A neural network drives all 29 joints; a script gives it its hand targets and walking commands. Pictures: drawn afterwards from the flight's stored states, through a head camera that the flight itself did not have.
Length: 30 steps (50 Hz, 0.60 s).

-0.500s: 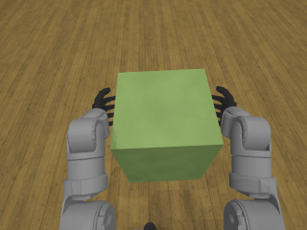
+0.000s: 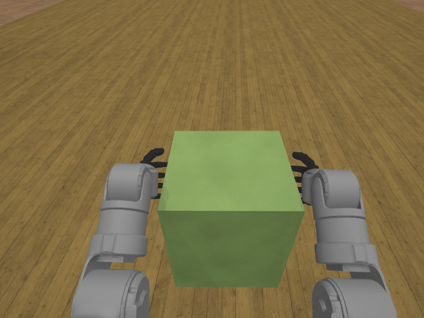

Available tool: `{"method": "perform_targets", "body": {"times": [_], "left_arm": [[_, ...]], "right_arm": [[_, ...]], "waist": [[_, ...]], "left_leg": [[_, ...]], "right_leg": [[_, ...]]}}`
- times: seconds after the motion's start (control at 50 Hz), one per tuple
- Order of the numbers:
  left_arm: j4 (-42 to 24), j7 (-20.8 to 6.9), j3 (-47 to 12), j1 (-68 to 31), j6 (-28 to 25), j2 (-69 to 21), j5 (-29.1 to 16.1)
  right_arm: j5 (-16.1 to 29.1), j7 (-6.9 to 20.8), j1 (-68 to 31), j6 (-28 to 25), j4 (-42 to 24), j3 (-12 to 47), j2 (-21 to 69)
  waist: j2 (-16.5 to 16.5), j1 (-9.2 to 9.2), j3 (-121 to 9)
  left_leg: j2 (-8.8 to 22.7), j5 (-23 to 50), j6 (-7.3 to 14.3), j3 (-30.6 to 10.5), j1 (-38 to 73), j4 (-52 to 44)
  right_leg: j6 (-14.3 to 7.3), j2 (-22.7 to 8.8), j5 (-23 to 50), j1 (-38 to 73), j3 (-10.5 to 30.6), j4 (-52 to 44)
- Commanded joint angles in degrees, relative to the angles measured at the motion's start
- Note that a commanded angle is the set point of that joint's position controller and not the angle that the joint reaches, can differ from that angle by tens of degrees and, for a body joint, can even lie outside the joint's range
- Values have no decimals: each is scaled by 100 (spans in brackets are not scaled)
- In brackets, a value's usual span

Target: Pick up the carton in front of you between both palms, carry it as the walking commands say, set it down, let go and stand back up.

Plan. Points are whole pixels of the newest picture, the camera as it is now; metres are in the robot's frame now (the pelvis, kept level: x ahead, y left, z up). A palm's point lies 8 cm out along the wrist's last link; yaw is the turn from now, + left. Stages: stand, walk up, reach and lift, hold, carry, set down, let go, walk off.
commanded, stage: carry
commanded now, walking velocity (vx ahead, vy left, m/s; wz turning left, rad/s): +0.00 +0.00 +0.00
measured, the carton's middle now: (226, 209) +0.34 +0.00 +0.05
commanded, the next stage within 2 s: none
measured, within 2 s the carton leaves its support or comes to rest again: neither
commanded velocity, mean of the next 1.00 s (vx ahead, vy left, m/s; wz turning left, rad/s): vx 0.00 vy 0.00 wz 0.00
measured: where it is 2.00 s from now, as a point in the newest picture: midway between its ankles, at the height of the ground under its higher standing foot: outside the picture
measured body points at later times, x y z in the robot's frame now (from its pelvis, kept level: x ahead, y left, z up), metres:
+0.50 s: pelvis +0.00 -0.01 +0.00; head -0.02 -0.02 +0.45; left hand +0.36 +0.14 +0.12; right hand +0.36 -0.17 +0.12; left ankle +0.07 +0.06 -0.73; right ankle -0.04 -0.08 -0.73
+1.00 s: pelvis +0.00 -0.02 +0.00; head -0.02 -0.02 +0.45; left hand +0.36 +0.13 +0.12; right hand +0.36 -0.17 +0.12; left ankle +0.07 +0.06 -0.73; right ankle -0.04 -0.08 -0.73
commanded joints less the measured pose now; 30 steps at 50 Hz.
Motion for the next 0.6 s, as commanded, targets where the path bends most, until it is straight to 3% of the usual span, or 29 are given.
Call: {"method": "perform_targets", "body": {"times": [0.0,0.3,0.58], "left_arm": [[-880,-1257,-2895,-4035,-151,-6467,-2422],[-1029,-1261,-3058,-4055,-108,-6448,-2427],[-984,-1302,-3059,-4049,-129,-6447,-2430]], "right_arm": [[2530,1241,-4348,-190,-788,3094,6381],[2560,1260,-4288,-173,-860,3187,6402],[2522,1250,-4254,-184,-836,3189,6369]], "waist": [[-5,0,-1898],[-31,-27,-1986],[-47,-18,-1898]], "left_leg": [[1010,1037,121,-1112,1213,-255],[991,1325,110,-988,1214,-35],[979,1148,73,-970,1172,-45]], "right_leg": [[-130,-756,927,152,688,-367],[-150,-843,1665,298,735,-296],[-133,-888,1730,323,736,-385]]}}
